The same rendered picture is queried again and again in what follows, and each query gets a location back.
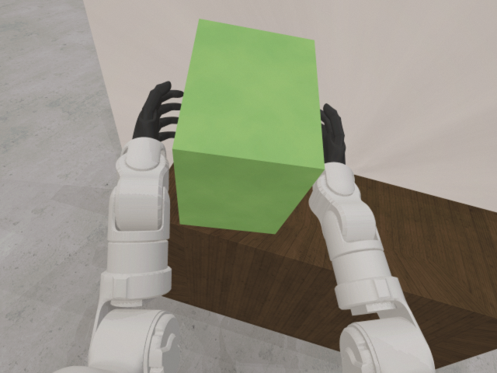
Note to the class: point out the left robot hand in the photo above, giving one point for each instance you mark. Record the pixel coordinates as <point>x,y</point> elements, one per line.
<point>149,122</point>

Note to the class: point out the right robot upper arm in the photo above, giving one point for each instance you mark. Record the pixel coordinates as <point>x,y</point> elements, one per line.
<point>391,345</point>

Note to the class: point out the pedestal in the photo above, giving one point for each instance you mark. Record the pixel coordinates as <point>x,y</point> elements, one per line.
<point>444,254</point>

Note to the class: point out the robot left forearm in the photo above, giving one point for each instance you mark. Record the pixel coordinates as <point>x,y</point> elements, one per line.
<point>138,229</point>

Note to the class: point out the left robot upper arm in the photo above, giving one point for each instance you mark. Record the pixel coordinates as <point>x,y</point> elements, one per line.
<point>133,341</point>

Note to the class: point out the robot right forearm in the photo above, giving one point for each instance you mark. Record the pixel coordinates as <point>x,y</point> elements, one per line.
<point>364,281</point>

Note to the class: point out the carton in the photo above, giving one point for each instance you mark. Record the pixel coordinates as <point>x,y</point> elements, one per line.
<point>248,143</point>

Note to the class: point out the right robot hand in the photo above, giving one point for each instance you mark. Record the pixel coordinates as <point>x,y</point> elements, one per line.
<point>332,135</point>

